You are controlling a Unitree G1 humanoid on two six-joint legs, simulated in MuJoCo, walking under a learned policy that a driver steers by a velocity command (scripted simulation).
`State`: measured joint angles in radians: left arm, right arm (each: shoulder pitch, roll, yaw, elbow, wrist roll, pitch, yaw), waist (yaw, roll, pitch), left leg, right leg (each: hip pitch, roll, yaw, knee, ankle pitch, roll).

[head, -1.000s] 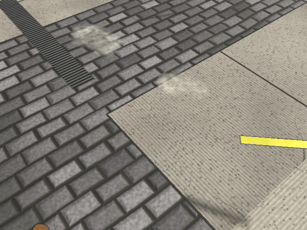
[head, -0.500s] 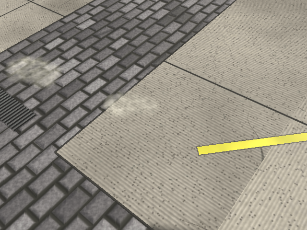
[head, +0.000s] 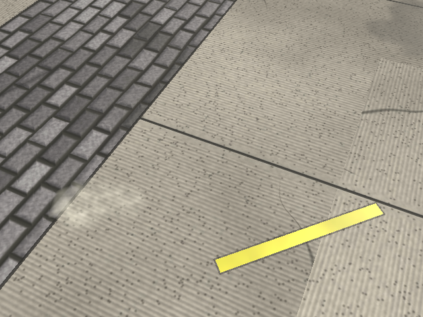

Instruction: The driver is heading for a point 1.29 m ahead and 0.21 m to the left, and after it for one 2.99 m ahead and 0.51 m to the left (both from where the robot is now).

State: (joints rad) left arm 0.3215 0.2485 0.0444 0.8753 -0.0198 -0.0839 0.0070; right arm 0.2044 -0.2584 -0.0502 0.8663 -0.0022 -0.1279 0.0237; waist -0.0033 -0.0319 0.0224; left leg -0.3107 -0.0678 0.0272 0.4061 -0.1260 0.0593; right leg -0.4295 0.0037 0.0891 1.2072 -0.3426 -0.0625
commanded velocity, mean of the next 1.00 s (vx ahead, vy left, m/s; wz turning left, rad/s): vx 0.50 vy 0.00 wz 0.12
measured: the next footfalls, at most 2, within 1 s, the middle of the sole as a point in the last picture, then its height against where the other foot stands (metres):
right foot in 0.36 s outside the picture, level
left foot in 0.94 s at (194, 259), level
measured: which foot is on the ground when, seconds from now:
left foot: down 0.00-0.36, up 0.38-0.92, down 0.94-1.00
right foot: up 0.00-0.34, down 0.36-0.94, up 0.96-1.00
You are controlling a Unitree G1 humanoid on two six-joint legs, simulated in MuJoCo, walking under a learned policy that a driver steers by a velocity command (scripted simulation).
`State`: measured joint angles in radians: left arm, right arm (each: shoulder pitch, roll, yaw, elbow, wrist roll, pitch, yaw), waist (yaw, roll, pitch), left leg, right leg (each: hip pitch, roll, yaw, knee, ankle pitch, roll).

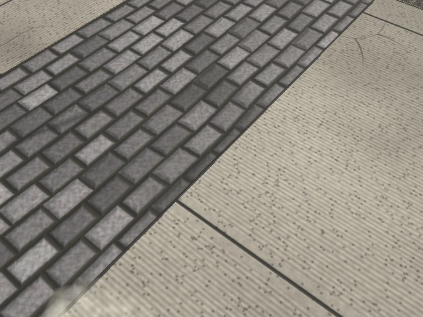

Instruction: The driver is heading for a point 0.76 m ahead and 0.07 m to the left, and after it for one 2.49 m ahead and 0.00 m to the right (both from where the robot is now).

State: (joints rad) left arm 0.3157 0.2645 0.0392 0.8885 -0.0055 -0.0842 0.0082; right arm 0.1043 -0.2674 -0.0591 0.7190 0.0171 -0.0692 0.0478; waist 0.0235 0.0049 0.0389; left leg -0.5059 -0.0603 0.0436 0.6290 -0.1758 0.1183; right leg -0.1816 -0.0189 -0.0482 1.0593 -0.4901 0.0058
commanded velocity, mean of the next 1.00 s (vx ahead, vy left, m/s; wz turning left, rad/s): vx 0.50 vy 0.00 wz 0.28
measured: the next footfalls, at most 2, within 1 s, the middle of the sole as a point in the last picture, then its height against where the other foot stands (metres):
right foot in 0.42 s outside the picture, level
left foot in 0.92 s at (159, 259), level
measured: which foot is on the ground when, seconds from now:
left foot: down 0.00-0.44, up 0.46-0.90, down 0.92-1.00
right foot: up 0.00-0.40, down 0.42-0.94, up 0.96-1.00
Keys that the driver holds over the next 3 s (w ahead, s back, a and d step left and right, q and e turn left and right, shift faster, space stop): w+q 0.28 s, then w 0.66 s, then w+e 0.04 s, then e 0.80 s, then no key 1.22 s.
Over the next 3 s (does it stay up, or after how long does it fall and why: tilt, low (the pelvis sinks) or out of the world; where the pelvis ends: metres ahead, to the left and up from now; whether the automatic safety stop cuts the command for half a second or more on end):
stays up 0.71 0.13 0.02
